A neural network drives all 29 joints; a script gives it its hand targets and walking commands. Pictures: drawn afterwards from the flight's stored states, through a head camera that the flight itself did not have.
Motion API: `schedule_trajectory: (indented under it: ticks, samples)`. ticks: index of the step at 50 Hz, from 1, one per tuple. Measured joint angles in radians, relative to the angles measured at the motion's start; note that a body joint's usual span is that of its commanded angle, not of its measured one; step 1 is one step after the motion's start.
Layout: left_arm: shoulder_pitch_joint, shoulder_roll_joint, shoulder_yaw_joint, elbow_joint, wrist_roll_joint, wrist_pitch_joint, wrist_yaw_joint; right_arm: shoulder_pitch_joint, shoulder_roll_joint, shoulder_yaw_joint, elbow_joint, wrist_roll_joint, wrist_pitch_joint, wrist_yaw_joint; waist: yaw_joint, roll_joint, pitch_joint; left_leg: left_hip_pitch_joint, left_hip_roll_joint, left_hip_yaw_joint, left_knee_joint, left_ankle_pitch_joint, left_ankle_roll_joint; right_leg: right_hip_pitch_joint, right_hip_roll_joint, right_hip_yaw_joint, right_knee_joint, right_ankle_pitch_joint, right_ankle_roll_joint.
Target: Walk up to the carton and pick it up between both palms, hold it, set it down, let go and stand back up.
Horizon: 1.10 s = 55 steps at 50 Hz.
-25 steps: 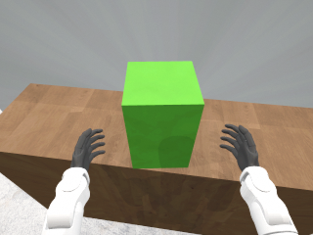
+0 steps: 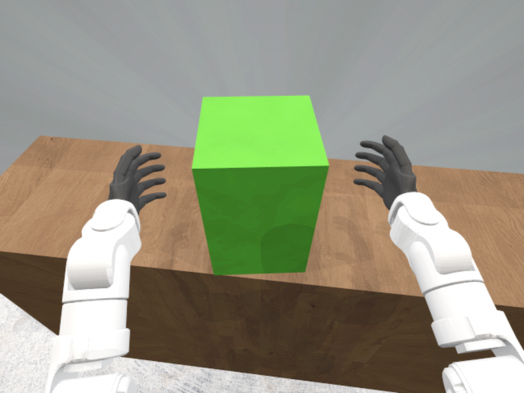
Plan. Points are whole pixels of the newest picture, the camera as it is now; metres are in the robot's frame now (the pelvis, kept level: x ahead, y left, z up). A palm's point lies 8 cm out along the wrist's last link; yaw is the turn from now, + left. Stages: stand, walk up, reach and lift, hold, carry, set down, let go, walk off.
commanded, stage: reach and lift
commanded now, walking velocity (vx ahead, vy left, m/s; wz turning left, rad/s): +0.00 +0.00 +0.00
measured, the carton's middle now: (258, 191) +0.45 +0.01 +0.06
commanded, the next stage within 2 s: none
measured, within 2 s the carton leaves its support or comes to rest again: neither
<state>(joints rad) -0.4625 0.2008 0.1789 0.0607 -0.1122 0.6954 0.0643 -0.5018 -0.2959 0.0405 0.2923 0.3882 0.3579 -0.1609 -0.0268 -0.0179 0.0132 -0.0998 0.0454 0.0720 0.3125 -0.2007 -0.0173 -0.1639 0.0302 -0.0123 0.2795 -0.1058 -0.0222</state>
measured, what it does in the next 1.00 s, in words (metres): stands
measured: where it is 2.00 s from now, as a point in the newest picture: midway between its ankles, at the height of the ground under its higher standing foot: outside the picture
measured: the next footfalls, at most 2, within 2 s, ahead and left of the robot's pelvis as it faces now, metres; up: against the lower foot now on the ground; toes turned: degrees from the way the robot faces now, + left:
none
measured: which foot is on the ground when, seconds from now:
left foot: down 0.00-1.00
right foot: down 0.00-1.00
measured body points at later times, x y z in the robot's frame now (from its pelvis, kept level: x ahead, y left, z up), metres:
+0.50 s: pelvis +0.01 +0.00 +0.00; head +0.01 +0.01 +0.45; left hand +0.43 +0.21 +0.20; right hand +0.44 -0.19 +0.20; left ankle -0.02 +0.12 -0.75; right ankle +0.03 -0.10 -0.75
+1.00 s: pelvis +0.01 +0.00 +0.00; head +0.01 +0.01 +0.45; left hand +0.47 +0.20 +0.23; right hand +0.47 -0.18 +0.23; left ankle -0.02 +0.13 -0.75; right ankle +0.03 -0.10 -0.75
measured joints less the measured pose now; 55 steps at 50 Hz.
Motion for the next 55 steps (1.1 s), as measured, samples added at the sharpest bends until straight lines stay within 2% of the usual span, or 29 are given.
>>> schedule_trajectory:
  ticks: [10,23,34,46,51,55]
  samples:
    - [-0.180,0.070,-0.015,0.184,-0.032,-0.007,0.009,-0.170,-0.025,0.003,0.146,0.032,0.043,0.003,-0.004,-0.003,-0.038,-0.051,0.002,-0.012,0.009,0.004,-0.003,-0.045,0.001,-0.012,0.006,0.002,-0.006]
    - [-0.349,0.113,-0.053,0.365,-0.053,-0.022,0.008,-0.345,-0.055,0.016,0.340,0.059,0.042,0.011,-0.005,0.008,-0.076,-0.077,0.004,-0.028,0.014,-0.001,-0.006,-0.055,0.002,-0.026,-0.012,0.003,-0.005]
    - [-0.525,0.145,-0.094,0.572,-0.075,-0.063,0.015,-0.529,-0.085,0.031,0.553,0.087,0.040,0.034,-0.006,0.006,-0.106,-0.104,0.006,-0.033,0.025,-0.004,-0.006,-0.070,0.004,-0.031,-0.022,0.010,-0.005]
    - [-0.687,0.160,-0.141,0.821,-0.098,-0.171,0.017,-0.687,-0.079,0.040,0.755,0.082,0.008,0.048,-0.006,0.010,-0.119,-0.141,0.003,-0.038,0.036,-0.003,-0.005,-0.102,0.001,-0.035,-0.020,0.013,-0.003]
    - [-0.656,0.132,-0.117,0.860,-0.056,-0.232,-0.001,-0.657,-0.047,0.033,0.779,0.057,-0.027,0.039,-0.010,0.010,-0.112,-0.138,0.004,-0.043,0.039,-0.006,-0.005,-0.095,0.002,-0.040,-0.021,0.011,-0.003]
    - [-0.589,0.098,-0.087,0.880,-0.017,-0.296,-0.007,-0.586,0.000,0.001,0.770,0.006,-0.071,0.028,-0.013,0.009,-0.104,-0.141,0.003,-0.048,0.041,-0.007,-0.006,-0.097,0.000,-0.044,-0.018,0.008,-0.003]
